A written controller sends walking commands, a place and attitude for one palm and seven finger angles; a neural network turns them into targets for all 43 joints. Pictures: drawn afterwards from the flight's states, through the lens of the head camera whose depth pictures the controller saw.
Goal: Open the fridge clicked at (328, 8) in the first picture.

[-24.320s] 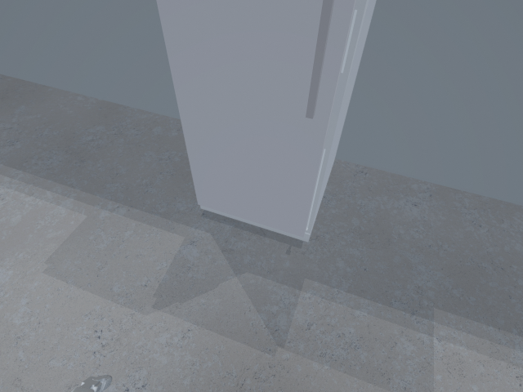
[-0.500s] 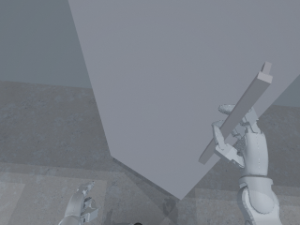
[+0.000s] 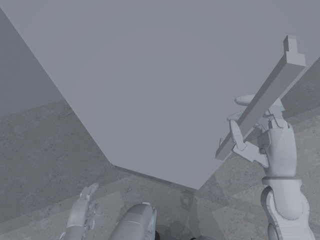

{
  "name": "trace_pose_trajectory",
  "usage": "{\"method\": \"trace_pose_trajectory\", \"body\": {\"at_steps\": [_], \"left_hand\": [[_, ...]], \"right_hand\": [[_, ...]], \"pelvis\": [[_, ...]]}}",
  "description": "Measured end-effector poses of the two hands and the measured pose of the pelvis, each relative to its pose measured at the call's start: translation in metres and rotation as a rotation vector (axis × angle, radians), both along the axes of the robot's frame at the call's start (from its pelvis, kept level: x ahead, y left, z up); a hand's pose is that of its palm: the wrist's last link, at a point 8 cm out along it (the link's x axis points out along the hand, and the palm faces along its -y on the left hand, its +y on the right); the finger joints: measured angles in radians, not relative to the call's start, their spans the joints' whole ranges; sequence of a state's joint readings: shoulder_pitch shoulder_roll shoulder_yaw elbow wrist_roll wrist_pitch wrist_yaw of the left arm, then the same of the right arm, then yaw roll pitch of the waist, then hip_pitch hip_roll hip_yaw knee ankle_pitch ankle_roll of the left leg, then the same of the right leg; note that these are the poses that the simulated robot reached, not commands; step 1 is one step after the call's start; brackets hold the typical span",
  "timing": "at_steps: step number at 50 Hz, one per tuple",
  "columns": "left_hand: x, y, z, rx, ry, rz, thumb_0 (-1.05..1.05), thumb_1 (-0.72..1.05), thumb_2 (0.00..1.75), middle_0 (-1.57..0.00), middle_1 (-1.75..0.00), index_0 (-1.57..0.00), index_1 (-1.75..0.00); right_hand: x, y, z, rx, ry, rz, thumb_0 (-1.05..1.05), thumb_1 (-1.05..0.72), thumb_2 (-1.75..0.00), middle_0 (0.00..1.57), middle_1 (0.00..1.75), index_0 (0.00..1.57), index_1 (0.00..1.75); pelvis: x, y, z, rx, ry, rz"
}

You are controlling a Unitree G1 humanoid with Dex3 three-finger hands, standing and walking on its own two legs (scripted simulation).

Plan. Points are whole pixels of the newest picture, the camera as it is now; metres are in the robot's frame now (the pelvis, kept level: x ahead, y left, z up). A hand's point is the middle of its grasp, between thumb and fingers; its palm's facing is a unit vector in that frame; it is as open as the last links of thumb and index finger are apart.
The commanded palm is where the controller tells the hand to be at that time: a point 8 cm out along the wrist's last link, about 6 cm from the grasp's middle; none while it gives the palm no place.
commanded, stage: walk backward, drawing the door open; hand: right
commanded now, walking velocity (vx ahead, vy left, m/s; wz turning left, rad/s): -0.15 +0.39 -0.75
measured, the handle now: (243, 117) +0.35 -0.11 +0.14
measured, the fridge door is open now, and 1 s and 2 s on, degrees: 36 57 68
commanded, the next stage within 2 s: stop walking and hold the door back in 1.20 s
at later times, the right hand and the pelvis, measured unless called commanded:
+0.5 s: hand (214, 167) +0.24 -0.05 +0.14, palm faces +0.52 +0.83 -0.20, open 6.2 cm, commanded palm +0.19 -0.08 +0.15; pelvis +0.02 +0.23 +0.01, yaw -24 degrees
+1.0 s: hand (183, 207) +0.18 -0.01 +0.14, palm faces +0.84 +0.48 -0.26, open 6.3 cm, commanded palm +0.11 -0.01 +0.15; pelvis +0.11 +0.37 +0.01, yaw -45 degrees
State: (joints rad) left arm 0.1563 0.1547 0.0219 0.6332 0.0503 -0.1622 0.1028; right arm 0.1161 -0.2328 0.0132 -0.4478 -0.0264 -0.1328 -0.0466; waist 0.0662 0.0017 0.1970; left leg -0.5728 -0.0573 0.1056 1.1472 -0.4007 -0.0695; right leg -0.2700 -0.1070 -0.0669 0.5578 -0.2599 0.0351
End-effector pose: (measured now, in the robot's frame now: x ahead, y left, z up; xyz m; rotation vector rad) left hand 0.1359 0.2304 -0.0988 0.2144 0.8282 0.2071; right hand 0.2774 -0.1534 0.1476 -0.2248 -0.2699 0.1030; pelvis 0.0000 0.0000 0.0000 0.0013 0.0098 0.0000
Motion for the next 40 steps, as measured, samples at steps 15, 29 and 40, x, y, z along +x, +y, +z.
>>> {"method": "trace_pose_trajectory", "body": {"at_steps": [15, 29, 40], "left_hand": [[0.098, 0.106, -0.007, -0.004, -0.024, -0.274, 0.01, 0.91, 0.90, -0.20, -0.30, -0.21, -0.29], [0.138, 0.149, 0.010, -0.008, 0.066, -0.573, 0.01, 0.90, 0.90, -0.20, -0.30, -0.21, -0.29], [0.223, 0.190, 0.005, 0.039, 0.001, -0.653, 0.01, 0.91, 0.90, -0.20, -0.30, -0.21, -0.29]], "right_hand": [[-0.051, 0.041, -0.001, 0.017, -0.027, -0.447, -0.04, -0.67, -0.83, 0.46, 1.39, 0.24, 1.36], [-0.097, 0.079, 0.004, 0.020, 0.019, -0.745, -0.03, -0.69, -0.82, 0.46, 1.40, 0.27, 1.36], [-0.135, 0.112, 0.006, -0.046, 0.029, -0.998, -0.07, -0.63, -0.80, 0.46, 1.40, 0.31, 1.34]], "pelvis": [[0.001, 0.150, -0.011, 0.016, -0.021, -0.281], [0.040, 0.264, 0.011, 0.093, -0.020, -0.479], [0.084, 0.319, -0.003, 0.001, -0.002, -0.659]]}}
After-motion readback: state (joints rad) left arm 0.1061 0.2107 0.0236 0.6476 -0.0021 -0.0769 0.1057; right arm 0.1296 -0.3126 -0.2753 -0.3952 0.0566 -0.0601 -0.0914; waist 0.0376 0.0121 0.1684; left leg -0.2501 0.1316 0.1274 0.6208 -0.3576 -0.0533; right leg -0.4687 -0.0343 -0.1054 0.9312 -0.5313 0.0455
